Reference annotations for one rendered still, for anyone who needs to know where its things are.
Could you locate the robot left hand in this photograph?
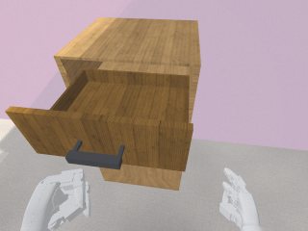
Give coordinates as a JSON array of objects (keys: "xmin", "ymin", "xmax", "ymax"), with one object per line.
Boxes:
[{"xmin": 20, "ymin": 168, "xmax": 91, "ymax": 231}]

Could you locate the handle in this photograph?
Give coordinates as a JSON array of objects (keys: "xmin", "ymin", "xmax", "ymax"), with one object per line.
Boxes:
[{"xmin": 65, "ymin": 140, "xmax": 125, "ymax": 170}]

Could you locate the robot right hand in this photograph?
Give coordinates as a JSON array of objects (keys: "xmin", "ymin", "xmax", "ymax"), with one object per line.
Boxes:
[{"xmin": 219, "ymin": 167, "xmax": 261, "ymax": 230}]

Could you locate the drawer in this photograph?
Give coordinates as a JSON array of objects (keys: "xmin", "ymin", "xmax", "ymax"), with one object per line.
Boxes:
[{"xmin": 5, "ymin": 68, "xmax": 193, "ymax": 172}]

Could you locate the cabinet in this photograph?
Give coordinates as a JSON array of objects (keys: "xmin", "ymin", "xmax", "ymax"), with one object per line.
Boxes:
[{"xmin": 53, "ymin": 17, "xmax": 201, "ymax": 191}]

